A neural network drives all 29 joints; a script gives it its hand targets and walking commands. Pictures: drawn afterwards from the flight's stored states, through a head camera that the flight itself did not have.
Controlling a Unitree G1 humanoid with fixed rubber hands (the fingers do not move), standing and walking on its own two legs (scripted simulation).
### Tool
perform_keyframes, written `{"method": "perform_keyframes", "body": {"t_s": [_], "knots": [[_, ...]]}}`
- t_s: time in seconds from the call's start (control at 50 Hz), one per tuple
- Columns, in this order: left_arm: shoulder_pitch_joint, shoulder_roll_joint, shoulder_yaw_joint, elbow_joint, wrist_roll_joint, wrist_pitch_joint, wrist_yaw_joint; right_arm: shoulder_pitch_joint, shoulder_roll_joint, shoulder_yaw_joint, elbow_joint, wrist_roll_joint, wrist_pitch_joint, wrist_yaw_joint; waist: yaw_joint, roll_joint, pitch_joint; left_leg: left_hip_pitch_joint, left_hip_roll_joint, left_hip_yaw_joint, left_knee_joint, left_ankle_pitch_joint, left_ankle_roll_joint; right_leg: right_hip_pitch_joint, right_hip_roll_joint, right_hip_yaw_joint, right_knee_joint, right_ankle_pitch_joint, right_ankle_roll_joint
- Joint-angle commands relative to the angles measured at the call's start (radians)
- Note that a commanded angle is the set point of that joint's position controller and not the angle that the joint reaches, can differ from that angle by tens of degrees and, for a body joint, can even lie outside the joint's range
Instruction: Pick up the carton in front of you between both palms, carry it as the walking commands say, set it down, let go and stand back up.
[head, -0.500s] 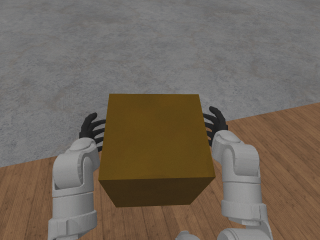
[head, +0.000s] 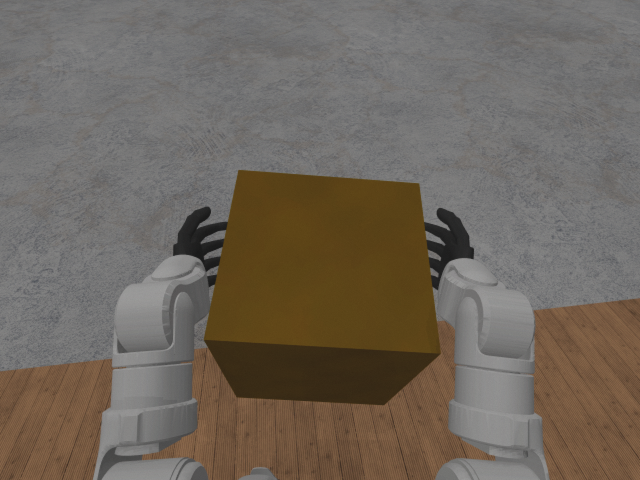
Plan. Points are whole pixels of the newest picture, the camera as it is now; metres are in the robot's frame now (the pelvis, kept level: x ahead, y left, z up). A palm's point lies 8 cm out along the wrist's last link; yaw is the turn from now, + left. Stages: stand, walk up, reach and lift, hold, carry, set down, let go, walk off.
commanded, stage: carry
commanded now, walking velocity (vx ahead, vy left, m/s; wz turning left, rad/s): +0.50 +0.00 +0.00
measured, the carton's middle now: (319, 300) +0.35 +0.02 +0.04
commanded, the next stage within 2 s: none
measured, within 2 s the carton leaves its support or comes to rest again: neither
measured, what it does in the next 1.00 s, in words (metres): goes down: left foot 0.06 m lower, then right foot 0.05 m lower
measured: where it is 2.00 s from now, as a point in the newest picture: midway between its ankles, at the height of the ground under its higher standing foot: (334, 252)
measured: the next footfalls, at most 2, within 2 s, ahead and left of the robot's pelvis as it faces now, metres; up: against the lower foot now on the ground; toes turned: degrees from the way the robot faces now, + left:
left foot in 0.10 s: +0.23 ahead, +0.07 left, -0.06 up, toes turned +2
right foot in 0.62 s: +0.53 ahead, -0.07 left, -0.11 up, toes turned -3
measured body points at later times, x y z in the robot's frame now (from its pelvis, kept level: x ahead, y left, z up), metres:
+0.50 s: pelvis +0.30 +0.02 -0.06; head +0.34 +0.02 +0.39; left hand +0.66 +0.15 +0.03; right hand +0.65 -0.16 +0.04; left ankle +0.19 +0.07 -0.78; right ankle +0.43 -0.12 -0.75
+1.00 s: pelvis +0.61 -0.02 -0.10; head +0.65 -0.03 +0.35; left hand +0.97 +0.15 +0.01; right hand +0.98 -0.15 +0.00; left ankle +0.75 +0.12 -0.80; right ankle +0.50 -0.06 -0.82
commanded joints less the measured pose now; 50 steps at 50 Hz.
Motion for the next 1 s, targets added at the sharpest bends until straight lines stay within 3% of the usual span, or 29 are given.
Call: {"method": "perform_keyframes", "body": {"t_s": [0.0,0.02,0.04,0.06,0.08,0.1,0.12,0.14,0.16,0.18,0.22,0.28,0.34,0.46,0.48,0.52,0.54,0.56,0.58,0.6,0.62,0.64,0.66,0.7,0.74,0.82,0.86,0.9,0.98], "knots": [[-0.572,-0.82,-0.63,-0.057,-0.257,0.011,-0.119,-0.458,0.748,0.606,0.071,0.173,0.035,0.075,-0.021,-0.092,-0.353,0.307,-0.084,0.1,-0.334,0.259,0.036,0.214,-0.134,0.088,0.245,0.72,0.027],[-0.574,-0.815,-0.621,-0.038,-0.25,0.018,-0.116,-0.441,0.732,0.584,0.091,0.16,0.04,0.077,-0.065,-0.043,-0.384,0.477,-0.036,0.071,-0.328,0.298,0.051,0.109,-0.124,0.072,0.376,0.604,0.053],[-0.572,-0.81,-0.609,-0.017,-0.244,0.025,-0.112,-0.428,0.706,0.564,0.118,0.15,0.044,0.077,-0.098,0.052,-0.415,0.699,0.094,-0.017,-0.216,0.558,0.086,-0.102,-0.095,0.055,0.518,0.332,0.084],[-0.584,-0.813,-0.6,-0.017,-0.242,0.033,-0.108,-0.428,0.688,0.551,0.13,0.15,0.045,0.073,-0.119,0.206,-0.475,0.947,0.309,-0.267,-0.031,0.894,0.199,-0.417,-0.024,0.041,0.739,-0.253,0.118],[-0.571,-0.806,-0.585,-0.014,-0.234,0.042,-0.101,-0.441,0.685,0.548,0.125,0.16,0.046,0.069,-0.15,0.257,-0.569,1.067,0.39,-0.515,-0.026,0.704,0.279,-0.601,0.018,0.093,0.912,-0.375,0.115],[-0.596,-0.826,-0.576,-0.02,-0.232,0.041,-0.093,-0.508,0.712,0.561,0.098,0.186,0.044,0.069,-0.156,0.221,-0.549,1.016,0.399,-0.622,-0.107,0.321,0.299,-0.685,0.001,0.126,0.934,-0.33,0.092],[-0.644,-0.855,-0.571,-0.048,-0.234,0.034,-0.091,-0.592,0.79,0.613,0.071,0.234,0.035,0.077,-0.156,0.126,-0.507,0.941,0.362,-0.598,-0.161,0.076,0.295,-0.684,-0.041,0.132,0.89,-0.263,0.089],[-0.661,-0.887,-0.57,-0.057,-0.226,0.025,-0.093,-0.639,0.865,0.657,0.035,0.276,0.023,0.092,-0.136,0.026,-0.435,0.772,0.305,-0.526,-0.199,0.015,0.251,-0.632,-0.072,0.125,0.795,-0.19,0.098],[-0.664,-0.912,-0.555,-0.052,-0.21,0.012,-0.095,-0.702,0.914,0.687,0.003,0.309,0.011,0.107,-0.123,-0.032,-0.411,0.659,0.268,-0.447,-0.228,0.006,0.214,-0.558,-0.082,0.117,0.711,-0.164,0.099],[-0.687,-0.926,-0.557,-0.088,-0.208,-0.004,-0.096,-0.753,0.946,0.715,-0.039,0.347,-0.004,0.118,-0.111,-0.028,-0.401,0.58,0.249,-0.415,-0.246,-0.012,0.191,-0.501,-0.091,0.098,0.645,-0.156,0.101],[-0.652,-0.925,-0.568,-0.095,-0.177,-0.028,-0.094,-0.756,0.98,0.746,-0.027,0.384,-0.022,0.131,-0.104,0.029,-0.426,0.578,0.238,-0.377,-0.241,-0.001,0.198,-0.492,-0.092,0.083,0.577,-0.09,0.103],[-0.595,-0.905,-0.611,-0.106,-0.152,-0.048,-0.094,-0.665,0.962,0.75,0.005,0.376,-0.044,0.137,-0.124,0.079,-0.434,0.686,0.22,-0.293,-0.185,0.281,0.197,-0.565,-0.109,0.075,0.467,0.034,0.109],[-0.579,-0.878,-0.64,-0.133,-0.154,-0.049,-0.097,-0.604,0.924,0.741,0.017,0.352,-0.049,0.135,-0.152,0.105,-0.411,0.751,0.187,-0.227,-0.158,0.426,0.158,-0.588,-0.102,0.051,0.321,0.186,0.101],[-0.559,-0.804,-0.637,-0.158,-0.169,-0.02,-0.092,-0.547,0.84,0.716,0.014,0.321,-0.024,0.122,-0.2,0.077,-0.313,0.777,0.082,-0.108,-0.107,0.414,0.098,-0.452,-0.02,-0.061,-0.062,0.443,0.076],[-0.546,-0.781,-0.623,-0.149,-0.165,-0.01,-0.09,-0.54,0.821,0.711,0.02,0.314,-0.016,0.117,-0.19,0.08,-0.31,0.746,0.078,-0.092,-0.066,0.419,0.091,-0.37,-0.01,-0.07,-0.122,0.474,0.063],[-0.492,-0.729,-0.578,-0.11,-0.143,0.011,-0.082,-0.526,0.792,0.698,0.045,0.303,0.003,0.105,-0.109,0.063,-0.359,0.648,0.057,-0.035,0.143,0.393,0.04,-0.096,-0.019,-0.072,-0.226,0.58,0.039],[-0.473,-0.703,-0.55,-0.093,-0.124,0.021,-0.078,-0.521,0.78,0.688,0.066,0.297,0.013,0.099,-0.054,0.019,-0.402,0.514,0.036,-0.01,0.284,0.234,0.012,0.112,-0.089,-0.025,-0.204,0.652,0.03],[-0.441,-0.671,-0.522,-0.074,-0.113,0.029,-0.072,-0.545,0.767,0.672,0.072,0.297,0.025,0.094,-0.017,-0.129,-0.442,0.256,-0.023,-0.003,0.496,-0.171,-0.016,0.356,-0.276,0.183,-0.065,1.054,-0.034],[-0.453,-0.65,-0.515,-0.077,-0.12,0.038,-0.064,-0.53,0.771,0.652,0.087,0.299,0.036,0.088,-0.014,-0.289,-0.521,-0.037,-0.112,-0.042,0.72,-0.705,-0.035,0.576,-0.469,0.498,0.028,1.157,-0.165],[-0.468,-0.664,-0.518,-0.079,-0.14,0.045,-0.059,-0.534,0.759,0.621,0.103,0.294,0.044,0.082,-0.02,-0.248,-0.574,-0.127,-0.086,-0.084,0.793,-0.715,0.003,0.599,-0.517,0.611,0.004,0.864,-0.212],[-0.528,-0.704,-0.543,-0.102,-0.164,0.047,-0.065,-0.549,0.779,0.622,0.079,0.292,0.044,0.075,-0.027,-0.16,-0.544,-0.16,-0.057,-0.09,0.769,-0.645,0.007,0.517,-0.486,0.593,-0.054,0.596,-0.194],[-0.586,-0.764,-0.57,-0.129,-0.194,0.039,-0.074,-0.608,0.813,0.628,0.047,0.291,0.044,0.075,-0.01,-0.076,-0.491,-0.162,-0.024,-0.081,0.685,-0.592,0.003,0.414,-0.438,0.57,-0.086,0.45,-0.178],[-0.647,-0.815,-0.604,-0.159,-0.227,0.032,-0.085,-0.646,0.838,0.625,0.035,0.293,0.039,0.078,-0.019,-0.027,-0.418,-0.113,-0.002,-0.076,0.6,-0.551,-0.003,0.28,-0.393,0.514,-0.124,0.438,-0.147],[-0.745,-0.883,-0.641,-0.207,-0.278,0.012,-0.107,-0.658,0.879,0.625,0.029,0.274,0.023,0.081,-0.043,-0.059,-0.385,-0.032,0.011,-0.058,0.478,-0.489,-0.016,0.138,-0.338,0.414,-0.173,0.424,-0.101],[-0.758,-0.922,-0.672,-0.197,-0.311,-0.002,-0.125,-0.599,0.889,0.624,0.06,0.236,0.01,0.077,-0.037,-0.105,-0.402,-0.011,0.01,-0.03,0.421,-0.418,-0.017,0.13,-0.321,0.358,-0.188,0.463,-0.096],[-0.717,-0.917,-0.684,-0.17,-0.325,-0.016,-0.145,-0.597,0.882,0.663,0.028,0.223,-0.01,0.072,-0.015,-0.124,-0.409,-0.09,0.013,-0.016,0.274,-0.207,-0.019,0.261,-0.273,0.251,-0.141,0.785,-0.045],[-0.691,-0.902,-0.68,-0.153,-0.321,-0.016,-0.148,-0.597,0.864,0.675,0.01,0.22,-0.011,0.071,0.001,-0.124,-0.384,-0.09,-0.004,0.014,0.169,-0.101,-0.016,0.288,-0.224,0.201,-0.12,0.846,-0.016],[-0.663,-0.881,-0.675,-0.139,-0.314,-0.011,-0.144,-0.583,0.836,0.672,0.002,0.213,-0.005,0.069,0.019,-0.118,-0.364,-0.079,-0.027,0.049,0.042,-0.009,-0.011,0.332,-0.187,0.163,-0.084,0.85,-0.007],[-0.601,-0.827,-0.646,-0.085,-0.282,0.01,-0.128,-0.502,0.765,0.626,0.047,0.181,0.029,0.07,0.049,-0.107,-0.319,0.036,-0.072,0.099,-0.217,0.16,0.012,0.347,-0.161,0.134,0.038,0.709,-0.01]]}}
